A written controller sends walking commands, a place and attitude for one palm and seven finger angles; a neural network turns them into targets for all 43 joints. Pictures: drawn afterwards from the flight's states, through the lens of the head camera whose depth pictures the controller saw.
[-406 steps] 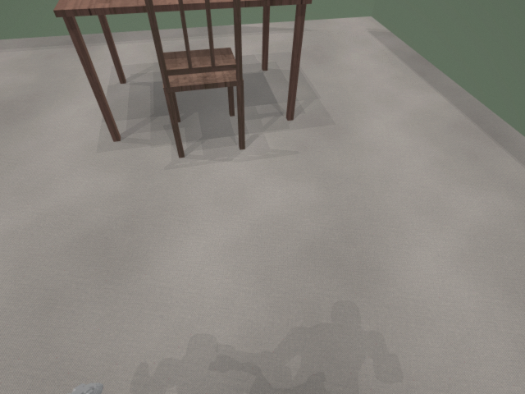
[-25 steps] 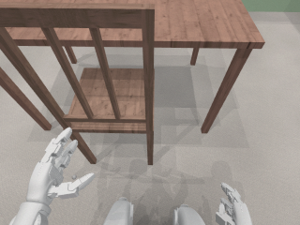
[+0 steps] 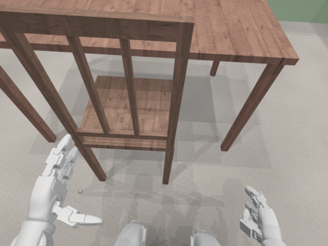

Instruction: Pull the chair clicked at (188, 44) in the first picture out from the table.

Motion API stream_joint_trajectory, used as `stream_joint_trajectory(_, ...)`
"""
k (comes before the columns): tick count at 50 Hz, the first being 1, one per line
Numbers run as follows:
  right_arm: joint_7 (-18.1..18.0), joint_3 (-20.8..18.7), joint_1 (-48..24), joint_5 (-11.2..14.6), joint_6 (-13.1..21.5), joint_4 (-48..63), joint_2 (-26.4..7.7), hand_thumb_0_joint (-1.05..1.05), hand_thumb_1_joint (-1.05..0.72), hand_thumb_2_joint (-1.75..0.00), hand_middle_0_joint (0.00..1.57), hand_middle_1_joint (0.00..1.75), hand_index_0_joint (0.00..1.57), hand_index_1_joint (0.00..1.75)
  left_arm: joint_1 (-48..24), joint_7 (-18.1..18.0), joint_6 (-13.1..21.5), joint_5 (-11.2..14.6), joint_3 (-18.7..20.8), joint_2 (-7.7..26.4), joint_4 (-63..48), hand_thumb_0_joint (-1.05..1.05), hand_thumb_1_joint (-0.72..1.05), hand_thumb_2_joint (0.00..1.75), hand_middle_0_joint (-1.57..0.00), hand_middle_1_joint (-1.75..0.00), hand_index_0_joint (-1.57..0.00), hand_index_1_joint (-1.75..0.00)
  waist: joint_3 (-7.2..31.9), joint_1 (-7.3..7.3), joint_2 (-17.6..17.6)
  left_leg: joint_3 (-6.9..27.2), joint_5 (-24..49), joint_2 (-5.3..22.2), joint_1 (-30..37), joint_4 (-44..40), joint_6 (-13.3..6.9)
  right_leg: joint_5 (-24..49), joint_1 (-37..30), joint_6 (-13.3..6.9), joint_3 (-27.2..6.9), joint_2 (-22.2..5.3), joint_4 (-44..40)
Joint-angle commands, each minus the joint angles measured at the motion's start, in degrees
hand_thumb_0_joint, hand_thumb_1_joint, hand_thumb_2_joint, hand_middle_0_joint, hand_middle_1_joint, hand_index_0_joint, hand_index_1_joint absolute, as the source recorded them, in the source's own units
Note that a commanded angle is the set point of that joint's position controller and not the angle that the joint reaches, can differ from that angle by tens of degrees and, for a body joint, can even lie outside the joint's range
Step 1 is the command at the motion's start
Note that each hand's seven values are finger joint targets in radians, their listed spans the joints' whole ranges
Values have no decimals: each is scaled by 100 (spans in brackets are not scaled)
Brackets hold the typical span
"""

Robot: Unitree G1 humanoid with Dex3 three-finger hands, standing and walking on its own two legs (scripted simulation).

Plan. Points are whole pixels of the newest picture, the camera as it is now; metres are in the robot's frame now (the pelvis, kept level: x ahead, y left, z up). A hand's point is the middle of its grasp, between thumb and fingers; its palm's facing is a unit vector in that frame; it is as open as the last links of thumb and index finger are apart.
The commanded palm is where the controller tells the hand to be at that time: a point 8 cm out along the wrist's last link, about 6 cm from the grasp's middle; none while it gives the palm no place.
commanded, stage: raise the hand toward the chair's back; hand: left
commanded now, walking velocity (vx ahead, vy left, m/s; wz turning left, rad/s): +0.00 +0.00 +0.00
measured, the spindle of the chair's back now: (94, 95) +0.49 +0.23 +0.04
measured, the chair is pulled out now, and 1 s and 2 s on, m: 0.00 0.00 0.00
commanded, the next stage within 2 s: aim the fingers beside a spindle in 0.84 s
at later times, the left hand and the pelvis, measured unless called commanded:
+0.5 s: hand (75, 176) +0.25 +0.21 +0.05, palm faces +0.01 -1.00 -0.04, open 16.9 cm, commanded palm +0.23 +0.26 +0.06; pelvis +0.01 +0.01 +0.01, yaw +0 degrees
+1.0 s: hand (80, 179) +0.25 +0.20 +0.05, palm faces +0.02 -1.00 -0.05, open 16.9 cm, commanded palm +0.23 +0.26 +0.05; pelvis +0.00 -0.01 +0.01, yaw +0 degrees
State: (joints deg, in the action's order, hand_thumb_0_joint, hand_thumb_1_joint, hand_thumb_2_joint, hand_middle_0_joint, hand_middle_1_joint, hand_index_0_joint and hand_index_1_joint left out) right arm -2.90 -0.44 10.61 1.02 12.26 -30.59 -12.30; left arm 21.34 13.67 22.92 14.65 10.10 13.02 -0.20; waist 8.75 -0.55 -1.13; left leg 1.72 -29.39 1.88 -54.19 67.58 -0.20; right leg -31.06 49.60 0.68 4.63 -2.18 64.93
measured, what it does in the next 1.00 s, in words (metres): stands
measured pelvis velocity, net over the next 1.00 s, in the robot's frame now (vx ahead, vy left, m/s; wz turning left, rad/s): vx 0.00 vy -0.01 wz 0.00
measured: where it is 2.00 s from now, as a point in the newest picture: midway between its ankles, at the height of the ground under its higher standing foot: outside the picture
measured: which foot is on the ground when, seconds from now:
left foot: down 0.00-1.00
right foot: down 0.00-1.00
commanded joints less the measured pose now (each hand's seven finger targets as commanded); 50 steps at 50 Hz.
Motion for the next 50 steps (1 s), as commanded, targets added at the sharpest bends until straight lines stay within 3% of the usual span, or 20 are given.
stream_joint_trajectory(1,-73,-311,23,25,180,818,-843,0,-90,-90,20,30,20,30,-297,26,272,76,463,693,-1176,0,-50,30,-6,-8,-6,-8,1204,-45,-359,110,1448,-96,1481,-1181,-56,1170,-394,-181,86,302,-917)
stream_joint_trajectory(7,-67,-259,54,13,150,834,-871,0,-90,-90,20,30,20,30,-553,83,228,98,501,759,-1153,0,-50,30,-6,-8,-6,-8,1223,-51,-421,153,1620,-94,1592,-1210,-28,1268,-436,-194,101,297,-933)
stream_joint_trajectory(9,-76,-264,61,14,137,803,-899,0,-90,-90,20,30,20,30,-529,93,190,105,650,887,-1005,0,-50,30,-6,-8,-6,-8,1272,-44,-250,151,1672,-84,1543,-1198,-40,1314,-506,-188,97,316,-947)
stream_joint_trajectory(14,-82,-269,75,31,137,761,-929,0,-90,-90,20,30,20,30,-692,155,169,173,743,963,-928,0,-50,30,-6,-8,-6,-8,1299,-47,-238,138,1746,-89,1581,-1242,-39,1385,-615,-188,82,310,-1015)
stream_joint_trajectory(18,-75,-268,98,45,148,745,-932,0,-90,-90,20,30,20,30,-772,162,187,194,681,898,-902,0,-50,30,-6,-8,-6,-8,1241,-41,-453,134,1696,-85,1696,-1344,-15,1288,-563,-192,94,295,-1068)
stream_joint_trajectory(22,-59,-295,116,51,127,755,-944,0,-90,-90,20,30,20,30,-647,157,161,226,693,850,-729,0,-50,30,-6,-8,-6,-8,1202,-37,-234,79,1648,-105,1571,-1360,-32,1341,-716,-171,79,298,-1128)
stream_joint_trajectory(28,-41,-307,118,36,134,750,-933,0,-90,-90,20,30,20,30,-721,56,337,183,750,944,-838,0,-50,30,-6,-8,-6,-8,1205,-17,-400,55,1634,-100,1585,-1359,-28,1320,-696,-188,49,286,-1105)
stream_joint_trajectory(34,-48,-307,110,35,115,698,-941,0,-90,-90,20,30,20,30,-725,69,402,202,757,945,-621,0,-50,30,-6,-8,-6,-8,1153,-79,-151,24,1448,-107,1422,-1294,-64,1235,-696,-161,-1,298,-1156)
stream_joint_trajectory(42,-72,-273,62,56,112,722,-926,0,-90,-90,20,30,20,30,-890,159,376,219,661,907,-670,0,-50,30,-6,-8,-6,-8,1113,-119,-189,2,1264,-129,1393,-1277,-86,1112,-691,-146,-50,280,-1230)
stream_joint_trajectory(50,-105,-271,67,28,121,631,-928,0,-90,-90,20,30,20,30,-1103,162,429,218,890,1076,-481,0,-50,30,-6,-8,-6,-8,1168,-119,-153,-22,1337,-141,1238,-1129,-99,1229,-687,-135,-116,267,-1163)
